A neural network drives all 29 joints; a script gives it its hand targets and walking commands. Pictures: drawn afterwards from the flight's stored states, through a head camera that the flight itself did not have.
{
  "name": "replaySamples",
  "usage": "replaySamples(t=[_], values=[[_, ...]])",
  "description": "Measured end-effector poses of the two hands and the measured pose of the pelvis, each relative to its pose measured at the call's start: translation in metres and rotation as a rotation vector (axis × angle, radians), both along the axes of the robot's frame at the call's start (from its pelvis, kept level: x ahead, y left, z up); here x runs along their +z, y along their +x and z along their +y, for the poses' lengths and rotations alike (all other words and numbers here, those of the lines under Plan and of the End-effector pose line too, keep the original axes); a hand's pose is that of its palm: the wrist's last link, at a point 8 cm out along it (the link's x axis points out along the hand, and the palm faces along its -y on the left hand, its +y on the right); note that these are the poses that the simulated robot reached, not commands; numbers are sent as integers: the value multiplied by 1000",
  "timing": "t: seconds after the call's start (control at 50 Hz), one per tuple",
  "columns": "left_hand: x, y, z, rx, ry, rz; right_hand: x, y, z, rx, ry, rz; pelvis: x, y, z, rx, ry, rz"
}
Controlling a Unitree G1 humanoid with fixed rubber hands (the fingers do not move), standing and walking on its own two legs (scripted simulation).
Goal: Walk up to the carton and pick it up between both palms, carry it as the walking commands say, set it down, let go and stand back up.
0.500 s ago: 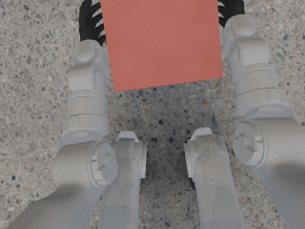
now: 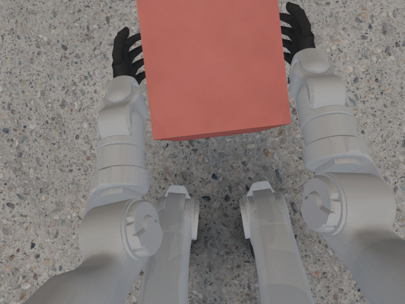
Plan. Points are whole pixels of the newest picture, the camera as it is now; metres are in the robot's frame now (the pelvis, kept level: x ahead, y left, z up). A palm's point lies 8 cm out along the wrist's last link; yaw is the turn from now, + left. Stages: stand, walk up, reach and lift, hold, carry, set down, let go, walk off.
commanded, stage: reach and lift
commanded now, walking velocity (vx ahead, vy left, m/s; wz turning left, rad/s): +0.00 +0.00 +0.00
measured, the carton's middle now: (211, 69) +0.54 -0.01 -0.16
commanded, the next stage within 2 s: none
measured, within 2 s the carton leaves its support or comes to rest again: neither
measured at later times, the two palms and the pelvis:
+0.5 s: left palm (106, 74) +0.49 +0.14 -0.01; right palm (317, 42) +0.51 -0.16 -0.01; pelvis +0.01 +0.00 +0.06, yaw +0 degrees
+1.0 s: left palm (73, 68) +0.47 +0.14 +0.06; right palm (345, 27) +0.49 -0.15 +0.06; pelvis +0.03 +0.00 +0.12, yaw -1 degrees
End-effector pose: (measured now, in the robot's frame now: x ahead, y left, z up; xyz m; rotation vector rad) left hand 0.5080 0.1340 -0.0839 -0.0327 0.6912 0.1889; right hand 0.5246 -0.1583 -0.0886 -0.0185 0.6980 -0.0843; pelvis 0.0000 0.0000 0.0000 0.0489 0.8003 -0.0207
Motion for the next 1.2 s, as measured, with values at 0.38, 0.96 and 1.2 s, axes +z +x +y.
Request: replaySamples(t=[0.38,0.96,1.2], values=[[57,-16,2,6,1,3,57,-15,2,-3,9,4,41,6,0,-4,-1,-26],[143,-38,6,14,-11,-6,143,-36,6,-10,14,-4,114,27,0,-9,-12,-99],[178,-47,6,15,-14,-8,178,-47,6,-12,15,-7,145,37,-1,-12,-16,-148]])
